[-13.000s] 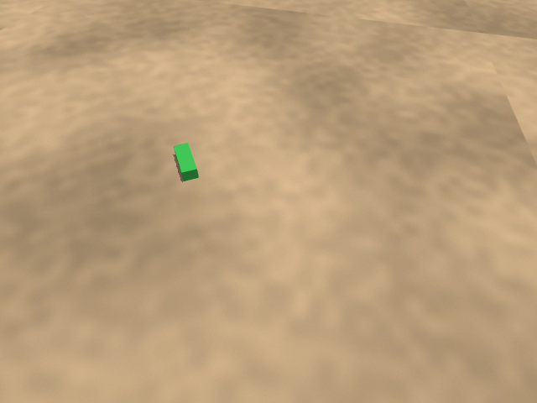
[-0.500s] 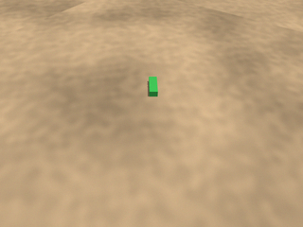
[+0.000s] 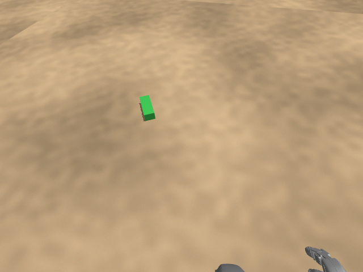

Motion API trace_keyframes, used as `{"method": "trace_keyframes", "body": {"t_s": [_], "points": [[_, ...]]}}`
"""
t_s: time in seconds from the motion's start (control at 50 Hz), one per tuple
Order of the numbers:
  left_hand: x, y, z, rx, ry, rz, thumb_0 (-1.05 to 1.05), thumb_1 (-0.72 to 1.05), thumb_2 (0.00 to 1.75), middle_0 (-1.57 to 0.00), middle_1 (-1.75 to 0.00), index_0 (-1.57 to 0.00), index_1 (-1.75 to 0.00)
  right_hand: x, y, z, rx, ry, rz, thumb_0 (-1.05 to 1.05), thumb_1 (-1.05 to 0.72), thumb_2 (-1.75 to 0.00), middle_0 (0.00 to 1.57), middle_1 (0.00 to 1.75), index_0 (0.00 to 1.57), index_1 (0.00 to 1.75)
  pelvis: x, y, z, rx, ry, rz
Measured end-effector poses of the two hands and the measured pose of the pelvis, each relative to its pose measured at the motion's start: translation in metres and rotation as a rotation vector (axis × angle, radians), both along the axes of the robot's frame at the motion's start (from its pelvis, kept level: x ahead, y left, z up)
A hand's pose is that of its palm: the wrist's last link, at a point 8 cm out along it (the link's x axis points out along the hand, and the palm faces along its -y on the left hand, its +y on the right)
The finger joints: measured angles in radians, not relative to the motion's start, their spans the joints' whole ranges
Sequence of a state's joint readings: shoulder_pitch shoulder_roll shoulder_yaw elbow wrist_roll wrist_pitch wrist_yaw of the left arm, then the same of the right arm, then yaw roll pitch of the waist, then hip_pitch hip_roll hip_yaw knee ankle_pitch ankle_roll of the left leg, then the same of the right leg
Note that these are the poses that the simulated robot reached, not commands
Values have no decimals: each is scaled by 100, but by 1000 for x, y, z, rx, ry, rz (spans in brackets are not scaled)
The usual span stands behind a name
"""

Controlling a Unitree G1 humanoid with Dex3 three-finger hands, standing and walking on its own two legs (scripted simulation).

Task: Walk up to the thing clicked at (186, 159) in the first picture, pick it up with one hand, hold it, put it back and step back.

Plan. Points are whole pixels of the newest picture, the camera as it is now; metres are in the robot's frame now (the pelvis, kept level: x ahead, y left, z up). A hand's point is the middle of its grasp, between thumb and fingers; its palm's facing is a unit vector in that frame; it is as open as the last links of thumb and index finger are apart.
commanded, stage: walk up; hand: left
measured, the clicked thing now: (147, 107) +1.38 +0.28 -0.74
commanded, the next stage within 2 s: none
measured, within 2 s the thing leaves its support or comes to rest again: neither
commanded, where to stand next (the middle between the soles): +1.07 +0.60 m, yaw -76 degrees
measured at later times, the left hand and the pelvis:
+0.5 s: hand (56, 205) +0.33 +0.37 -0.14, palm faces -0.31 -0.78 -0.54, open 7.4 cm; pelvis +0.24 +0.08 -0.03, yaw -18 degrees
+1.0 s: hand (91, 105) +0.74 +0.36 -0.12, palm faces -0.47 -0.63 -0.61, open 7.4 cm; pelvis +0.47 +0.15 -0.03, yaw -36 degrees
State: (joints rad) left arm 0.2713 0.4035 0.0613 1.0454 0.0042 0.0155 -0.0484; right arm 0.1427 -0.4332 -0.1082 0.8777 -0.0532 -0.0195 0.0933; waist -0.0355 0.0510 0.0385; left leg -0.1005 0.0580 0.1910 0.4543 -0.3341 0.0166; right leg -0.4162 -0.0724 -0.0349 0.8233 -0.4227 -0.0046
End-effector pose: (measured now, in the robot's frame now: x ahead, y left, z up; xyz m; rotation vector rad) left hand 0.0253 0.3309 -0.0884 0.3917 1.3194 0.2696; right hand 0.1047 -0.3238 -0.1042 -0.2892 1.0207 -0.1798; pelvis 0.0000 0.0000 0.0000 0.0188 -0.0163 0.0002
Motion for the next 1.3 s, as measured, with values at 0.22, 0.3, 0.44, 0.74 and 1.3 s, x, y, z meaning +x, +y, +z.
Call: {"method": "trace_keyframes", "body": {"t_s": [0.22, 0.3, 0.44, 0.74, 1.3], "points": [[100, 13, 21, 155, -119, -109, 1, 90, 90, -20, -30, -20, -30, 49, -20, -33, 34, 41, -54, 1, -91, -90, 19, 30, 20, 30, 78, -5, -18, -62, -37, -124], [131, 13, 25, 123, -76, -153, 1, 90, 90, -20, -30, -20, -30, 88, 2, -18, 66, -25, -57, 1, -91, -90, 19, 30, 20, 30, 115, 9, -7, -59, -40, -190], [242, 47, 12, 103, -55, -291, 1, 89, 89, -21, -30, -21, -30, 142, 29, -10, 32, -31, -139, 1, -90, -90, 20, 30, 20, 30, 199, 52, -14, -75, -9, -290], [579, 70, -1, 74, -203, -655, 1, 90, 90, -20, -30, -20, -30, 149, 139, 7, -30, 87, -520, 1, -90, -90, 20, 30, 20, 30, 353, 132, -12, -20, 1, -478], [880, 161, -30, 175, -174, -845, 1, 89, 89, -21, -30, -21, -30, 403, 226, -29, -112, -17, -659, 1, -91, -90, 20, 30, 20, 30, 631, 249, -61, -26, 33, -763]]}}
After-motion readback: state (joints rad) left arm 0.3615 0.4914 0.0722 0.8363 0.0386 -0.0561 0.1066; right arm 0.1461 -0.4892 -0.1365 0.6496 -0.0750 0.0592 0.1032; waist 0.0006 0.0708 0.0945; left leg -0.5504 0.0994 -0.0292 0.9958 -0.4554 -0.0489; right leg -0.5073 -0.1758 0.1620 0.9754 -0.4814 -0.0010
